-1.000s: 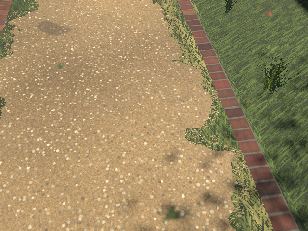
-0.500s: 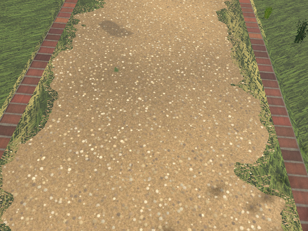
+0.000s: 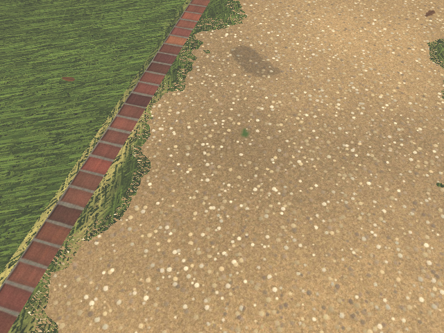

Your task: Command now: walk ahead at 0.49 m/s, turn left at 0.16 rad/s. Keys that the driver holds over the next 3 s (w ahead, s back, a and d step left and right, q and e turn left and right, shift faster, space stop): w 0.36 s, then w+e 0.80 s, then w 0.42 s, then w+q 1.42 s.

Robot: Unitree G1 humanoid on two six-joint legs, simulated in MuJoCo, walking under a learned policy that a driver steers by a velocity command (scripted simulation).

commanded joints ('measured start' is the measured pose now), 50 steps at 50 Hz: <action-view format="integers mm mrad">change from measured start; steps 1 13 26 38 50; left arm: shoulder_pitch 14 221 148 -148 224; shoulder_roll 67 159 90 26 214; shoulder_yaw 7 18 12 4 84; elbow -31 59 7 -130 -150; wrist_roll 5 -28 -33 -18 -8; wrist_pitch -11 26 52 67 62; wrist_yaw -6 15 25 -17 -8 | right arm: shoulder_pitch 30 -353 -107 11 -110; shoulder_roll -58 -49 -76 -151 -155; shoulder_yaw -18 4 -26 -47 -28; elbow -67 -206 -116 -14 -150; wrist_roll -6 0 -31 -27 25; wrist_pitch -9 -22 -47 -28 -78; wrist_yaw -3 23 31 -14 11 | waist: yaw -22 83 4 -68 135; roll -88 -95 62 -3 -139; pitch -39 36 -62 64 -314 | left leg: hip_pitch -177 -182 300 422 -432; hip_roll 125 81 257 264 15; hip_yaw -17 76 -96 226 -29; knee -34 -642 -1047 -1081 249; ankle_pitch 67 387 280 494 -165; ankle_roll -4 -37 128 89 -51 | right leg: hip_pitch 131 245 -306 -436 710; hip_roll -279 -281 -197 -168 -389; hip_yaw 328 152 152 67 765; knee -277 -253 752 303 -116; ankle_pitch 0 116 -115 225 -79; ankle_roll -188 -136 20 19 -359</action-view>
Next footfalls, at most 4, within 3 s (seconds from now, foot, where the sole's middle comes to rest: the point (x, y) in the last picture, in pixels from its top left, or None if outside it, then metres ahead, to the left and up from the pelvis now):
0.36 left None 0.37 0.16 -0.77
0.94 right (266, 278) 0.65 -0.10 -0.77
1.44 left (241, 190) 0.99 -0.03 -0.77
1.92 right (325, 166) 1.10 -0.36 -0.77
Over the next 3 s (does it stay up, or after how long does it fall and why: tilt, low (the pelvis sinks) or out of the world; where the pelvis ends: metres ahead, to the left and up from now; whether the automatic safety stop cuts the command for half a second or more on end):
stays up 1.58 -0.25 -0.01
